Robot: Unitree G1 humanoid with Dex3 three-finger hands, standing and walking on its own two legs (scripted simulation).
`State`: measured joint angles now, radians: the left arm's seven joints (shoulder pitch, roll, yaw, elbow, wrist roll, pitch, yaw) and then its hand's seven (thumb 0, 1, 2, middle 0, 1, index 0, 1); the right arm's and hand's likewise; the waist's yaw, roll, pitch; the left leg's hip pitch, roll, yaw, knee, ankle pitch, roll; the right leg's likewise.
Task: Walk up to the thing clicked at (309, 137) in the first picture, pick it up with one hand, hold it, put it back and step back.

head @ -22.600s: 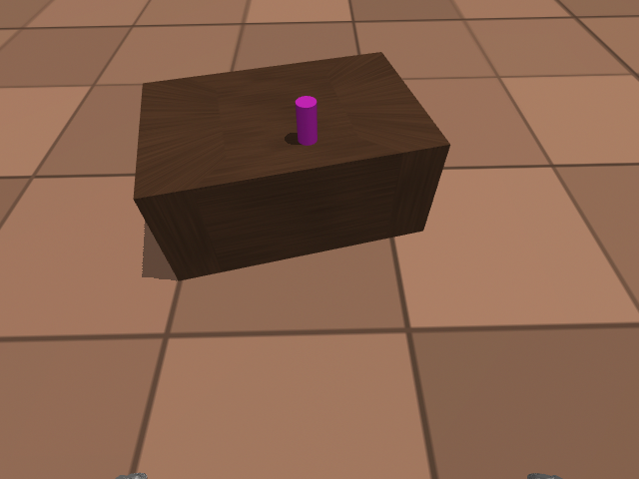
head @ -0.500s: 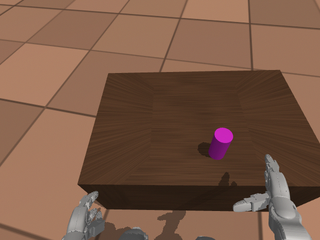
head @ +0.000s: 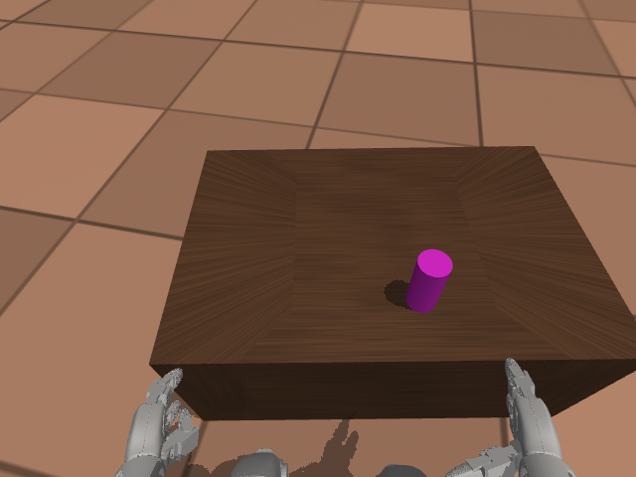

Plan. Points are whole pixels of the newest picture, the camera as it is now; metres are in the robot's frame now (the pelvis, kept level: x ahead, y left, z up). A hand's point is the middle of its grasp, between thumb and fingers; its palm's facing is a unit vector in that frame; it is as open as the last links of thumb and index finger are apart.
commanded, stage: home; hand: right
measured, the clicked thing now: (427, 282) +0.49 -0.20 -0.21
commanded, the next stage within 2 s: stand in 1.66 s
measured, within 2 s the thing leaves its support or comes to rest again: neither
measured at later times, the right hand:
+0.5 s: hand out of the picture +0.07 -0.25 -0.10, palm faces +0.00 +0.91 -0.41, open 17.6 cm
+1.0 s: hand out of the picture +0.06 -0.24 -0.10, palm faces +0.01 +0.92 -0.39, open 17.5 cm
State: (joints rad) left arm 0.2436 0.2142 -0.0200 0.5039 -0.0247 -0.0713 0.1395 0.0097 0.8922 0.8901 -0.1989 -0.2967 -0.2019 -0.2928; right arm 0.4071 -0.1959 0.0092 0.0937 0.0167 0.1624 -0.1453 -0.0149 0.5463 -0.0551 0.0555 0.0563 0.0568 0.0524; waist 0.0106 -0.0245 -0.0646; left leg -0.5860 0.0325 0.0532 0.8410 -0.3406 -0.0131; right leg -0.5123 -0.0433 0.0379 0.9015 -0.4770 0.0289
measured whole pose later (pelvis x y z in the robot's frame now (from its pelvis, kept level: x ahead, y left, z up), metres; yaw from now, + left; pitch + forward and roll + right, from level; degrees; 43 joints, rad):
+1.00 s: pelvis +0.00 +0.01 +0.05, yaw -2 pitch -4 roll +0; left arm 0.18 0.35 0.00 1.11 0.03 0.02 0.00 0.00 0.90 0.90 -0.20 -0.30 -0.20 -0.30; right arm 0.15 -0.32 0.01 1.11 -0.02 0.00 -0.02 -0.01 0.56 -0.04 0.06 0.05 0.06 0.05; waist 0.00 -0.04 0.04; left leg -0.17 0.04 0.08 0.39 -0.15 0.00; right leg -0.08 -0.03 0.04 0.37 -0.22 0.04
